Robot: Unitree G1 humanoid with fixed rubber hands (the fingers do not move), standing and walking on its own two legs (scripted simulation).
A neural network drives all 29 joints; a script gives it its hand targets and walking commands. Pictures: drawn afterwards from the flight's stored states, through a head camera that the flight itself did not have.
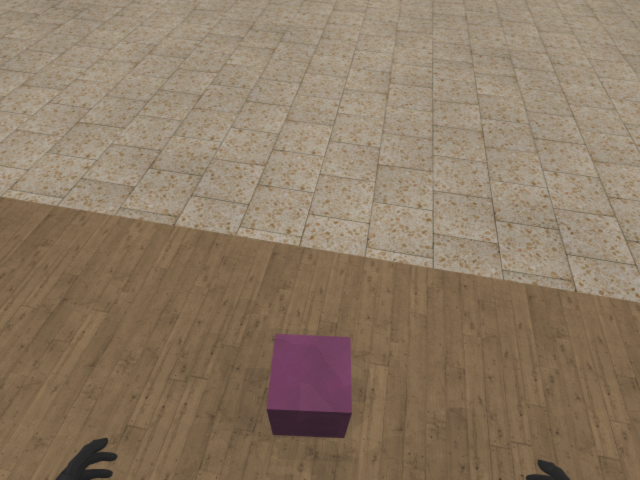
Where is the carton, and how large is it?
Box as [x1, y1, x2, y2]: [267, 334, 351, 437]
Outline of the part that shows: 275,334 267,401 267,412 273,434 343,437 351,413 350,338 336,336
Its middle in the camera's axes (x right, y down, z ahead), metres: -0.02 +0.43 +1.12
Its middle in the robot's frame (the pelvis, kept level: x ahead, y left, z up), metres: +0.44 +0.02 -0.66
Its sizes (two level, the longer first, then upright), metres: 0.210 0.200 0.250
